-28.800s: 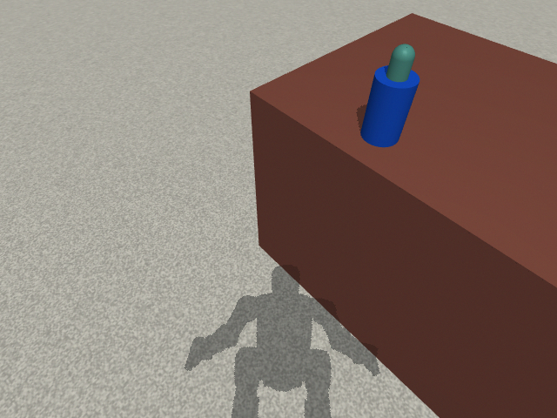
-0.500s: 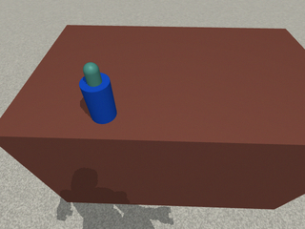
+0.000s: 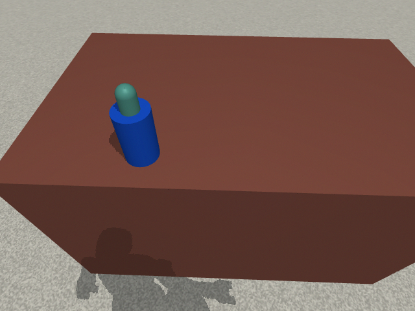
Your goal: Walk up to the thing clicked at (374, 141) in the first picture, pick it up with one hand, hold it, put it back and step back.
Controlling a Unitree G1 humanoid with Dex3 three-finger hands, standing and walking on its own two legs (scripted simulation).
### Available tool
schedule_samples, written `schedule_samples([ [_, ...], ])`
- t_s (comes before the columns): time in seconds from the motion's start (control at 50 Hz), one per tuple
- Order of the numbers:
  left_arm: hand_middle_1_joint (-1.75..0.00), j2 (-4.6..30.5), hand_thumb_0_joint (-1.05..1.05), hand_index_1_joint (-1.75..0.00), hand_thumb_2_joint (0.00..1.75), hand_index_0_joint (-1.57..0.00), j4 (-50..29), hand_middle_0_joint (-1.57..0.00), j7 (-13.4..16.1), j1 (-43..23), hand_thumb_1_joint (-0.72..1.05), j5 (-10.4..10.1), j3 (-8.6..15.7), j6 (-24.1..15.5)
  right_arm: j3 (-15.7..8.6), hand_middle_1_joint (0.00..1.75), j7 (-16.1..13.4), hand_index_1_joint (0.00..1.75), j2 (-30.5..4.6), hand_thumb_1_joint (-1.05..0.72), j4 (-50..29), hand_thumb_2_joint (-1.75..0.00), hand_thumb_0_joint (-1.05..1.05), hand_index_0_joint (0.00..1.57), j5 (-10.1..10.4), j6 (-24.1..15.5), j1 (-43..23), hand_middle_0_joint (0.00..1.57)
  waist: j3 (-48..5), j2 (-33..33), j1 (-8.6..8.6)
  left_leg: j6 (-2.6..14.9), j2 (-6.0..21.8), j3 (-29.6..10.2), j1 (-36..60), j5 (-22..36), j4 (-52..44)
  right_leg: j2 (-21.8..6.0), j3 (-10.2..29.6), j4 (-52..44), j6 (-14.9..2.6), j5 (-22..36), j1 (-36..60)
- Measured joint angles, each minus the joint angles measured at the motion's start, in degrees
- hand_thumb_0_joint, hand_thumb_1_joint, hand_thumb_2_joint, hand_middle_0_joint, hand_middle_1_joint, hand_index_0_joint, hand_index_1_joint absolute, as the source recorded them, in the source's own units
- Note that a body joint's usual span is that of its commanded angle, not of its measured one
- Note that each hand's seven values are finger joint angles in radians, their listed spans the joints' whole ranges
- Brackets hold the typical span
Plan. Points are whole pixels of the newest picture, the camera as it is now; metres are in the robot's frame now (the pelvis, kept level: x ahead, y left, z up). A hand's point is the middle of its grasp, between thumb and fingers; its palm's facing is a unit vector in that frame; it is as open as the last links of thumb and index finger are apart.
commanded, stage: stand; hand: left
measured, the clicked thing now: (134, 124) +0.48 +0.19 +0.07
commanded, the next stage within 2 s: step back in 0.68 s
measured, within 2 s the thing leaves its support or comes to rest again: neither
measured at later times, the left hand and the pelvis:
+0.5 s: hand out of the picture +0.07 +0.26 -0.16, palm faces -0.02 -0.94 -0.34, open 7.4 cm; pelvis +0.00 +0.00 +0.00, yaw +0 degrees
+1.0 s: hand out of the picture +0.08 +0.30 -0.18, palm faces +0.00 -0.93 -0.38, open 7.4 cm; pelvis -0.04 +0.03 -0.03, yaw +1 degrees
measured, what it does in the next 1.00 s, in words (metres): shifts its weight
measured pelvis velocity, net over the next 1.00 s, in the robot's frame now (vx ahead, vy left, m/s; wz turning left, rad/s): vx -0.04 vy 0.03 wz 0.03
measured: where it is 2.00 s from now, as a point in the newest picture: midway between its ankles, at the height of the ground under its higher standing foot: outside the picture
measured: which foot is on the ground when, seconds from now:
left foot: down 0.00-1.00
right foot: down 0.00-1.00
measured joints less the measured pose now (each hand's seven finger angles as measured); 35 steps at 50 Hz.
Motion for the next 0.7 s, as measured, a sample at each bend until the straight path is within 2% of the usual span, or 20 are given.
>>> schedule_samples([
  [0.7, -0.30, 0.0, 0.01, -0.30, 0.90, -0.21, -0.6, -0.20, -0.1, -0.3, 0.90, -0.2, 0.5, 0.3, 0.0, 0.30, -0.1, 0.30, -0.1, -0.90, -0.8, -0.90, 0.00, 0.20, 0.1, 0.0, -0.6, 0.20, 0.3, 0.0, 0.16, 0.31, -0.3, 0.2, -0.3, -0.8, 0.8, -0.3, 0.1, 0.6, 0.24, -0.7, -0.2],
])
